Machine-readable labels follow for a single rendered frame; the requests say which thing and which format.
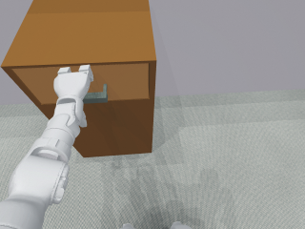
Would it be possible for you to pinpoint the drawer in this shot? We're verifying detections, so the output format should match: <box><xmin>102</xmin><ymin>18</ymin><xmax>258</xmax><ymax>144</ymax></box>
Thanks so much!
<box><xmin>12</xmin><ymin>63</ymin><xmax>149</xmax><ymax>104</ymax></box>

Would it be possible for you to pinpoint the robot left upper arm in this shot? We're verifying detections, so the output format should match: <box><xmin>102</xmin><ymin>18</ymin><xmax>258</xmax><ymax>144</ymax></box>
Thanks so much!
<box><xmin>0</xmin><ymin>155</ymin><xmax>70</xmax><ymax>229</ymax></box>

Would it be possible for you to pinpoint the cabinet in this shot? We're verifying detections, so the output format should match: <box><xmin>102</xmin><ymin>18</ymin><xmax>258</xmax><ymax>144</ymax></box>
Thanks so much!
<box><xmin>0</xmin><ymin>0</ymin><xmax>157</xmax><ymax>157</ymax></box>

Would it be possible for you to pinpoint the left robot forearm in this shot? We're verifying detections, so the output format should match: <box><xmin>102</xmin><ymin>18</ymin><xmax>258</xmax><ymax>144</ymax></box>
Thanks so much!
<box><xmin>8</xmin><ymin>94</ymin><xmax>84</xmax><ymax>196</ymax></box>

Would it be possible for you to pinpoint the handle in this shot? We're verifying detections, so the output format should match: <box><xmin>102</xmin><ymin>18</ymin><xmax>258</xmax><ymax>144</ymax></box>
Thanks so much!
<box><xmin>82</xmin><ymin>84</ymin><xmax>108</xmax><ymax>104</ymax></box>

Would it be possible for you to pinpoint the robot left hand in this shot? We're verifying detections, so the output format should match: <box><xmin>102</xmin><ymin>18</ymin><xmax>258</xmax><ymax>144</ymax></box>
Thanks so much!
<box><xmin>53</xmin><ymin>64</ymin><xmax>93</xmax><ymax>128</ymax></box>

